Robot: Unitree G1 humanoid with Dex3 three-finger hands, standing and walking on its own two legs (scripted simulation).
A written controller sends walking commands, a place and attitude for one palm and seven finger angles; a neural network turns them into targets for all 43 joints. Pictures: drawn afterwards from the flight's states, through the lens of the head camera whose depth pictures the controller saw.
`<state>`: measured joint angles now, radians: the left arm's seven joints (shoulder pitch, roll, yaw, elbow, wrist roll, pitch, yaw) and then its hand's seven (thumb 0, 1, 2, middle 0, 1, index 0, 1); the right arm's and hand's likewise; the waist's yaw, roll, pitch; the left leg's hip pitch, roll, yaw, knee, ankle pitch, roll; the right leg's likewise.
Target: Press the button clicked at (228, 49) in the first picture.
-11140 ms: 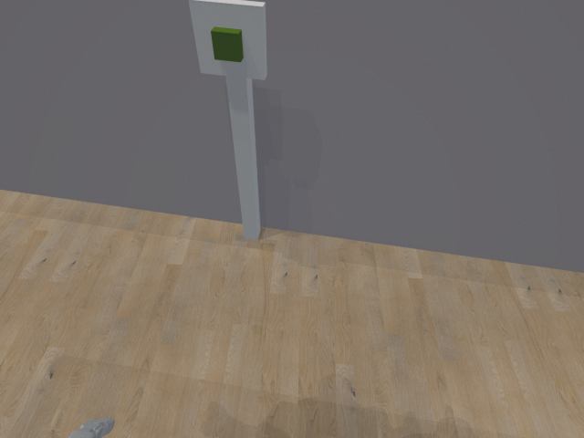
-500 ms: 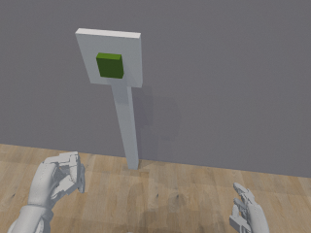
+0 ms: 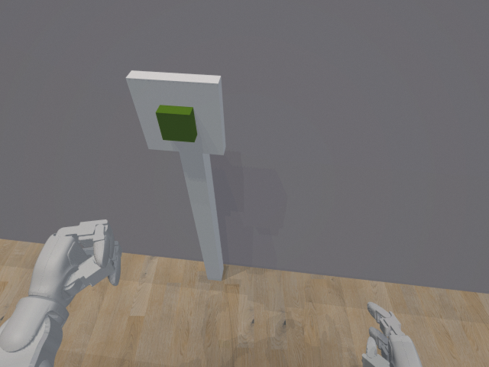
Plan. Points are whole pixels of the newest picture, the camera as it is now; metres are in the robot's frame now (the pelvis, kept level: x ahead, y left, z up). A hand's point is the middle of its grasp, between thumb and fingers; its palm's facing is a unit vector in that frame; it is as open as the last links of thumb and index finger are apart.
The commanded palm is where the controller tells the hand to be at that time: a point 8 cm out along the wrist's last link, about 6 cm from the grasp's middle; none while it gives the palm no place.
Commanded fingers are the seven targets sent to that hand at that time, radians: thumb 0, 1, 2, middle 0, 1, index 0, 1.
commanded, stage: raise the hand and make a fist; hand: left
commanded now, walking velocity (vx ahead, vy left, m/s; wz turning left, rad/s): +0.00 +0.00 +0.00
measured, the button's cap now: (177, 123) +0.55 +0.19 +0.10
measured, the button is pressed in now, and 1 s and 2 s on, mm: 0 0 0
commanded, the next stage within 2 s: aim a knuckle at the button in 0.30 s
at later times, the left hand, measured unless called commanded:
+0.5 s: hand (113, 271) +0.22 +0.20 +0.10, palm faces -0.01 -1.00 -0.06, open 3.1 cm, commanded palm +0.21 +0.25 +0.10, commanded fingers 0.00 0.90 0.90 -1.30 -1.50 -1.30 -1.50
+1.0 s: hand (149, 216) +0.32 +0.18 +0.09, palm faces -0.03 -1.00 -0.04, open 3.1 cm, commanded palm +0.31 +0.24 +0.09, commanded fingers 0.00 0.90 0.90 -1.30 -1.50 -1.30 -1.50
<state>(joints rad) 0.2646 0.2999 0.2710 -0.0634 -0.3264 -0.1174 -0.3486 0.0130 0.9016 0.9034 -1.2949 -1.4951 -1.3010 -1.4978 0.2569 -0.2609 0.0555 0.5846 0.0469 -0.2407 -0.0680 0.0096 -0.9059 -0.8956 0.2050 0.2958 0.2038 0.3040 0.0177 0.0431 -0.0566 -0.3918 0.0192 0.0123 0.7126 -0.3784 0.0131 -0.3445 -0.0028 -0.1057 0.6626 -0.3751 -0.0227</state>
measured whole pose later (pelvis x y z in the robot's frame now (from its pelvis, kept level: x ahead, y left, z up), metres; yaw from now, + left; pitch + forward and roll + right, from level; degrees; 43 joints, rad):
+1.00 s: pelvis -0.01 -0.01 +0.00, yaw -1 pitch +4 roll +0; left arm -0.18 0.29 0.25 0.40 -0.24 -0.19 -0.28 0.01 0.90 0.90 -1.30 -1.50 -1.30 -1.50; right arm 0.27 -0.27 0.04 0.63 0.04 -0.19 -0.07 0.01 -0.91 -0.90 0.20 0.30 0.20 0.30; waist -0.02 0.03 -0.03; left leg -0.42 0.02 0.03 0.68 -0.34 0.01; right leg -0.40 0.00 -0.08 0.67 -0.35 -0.03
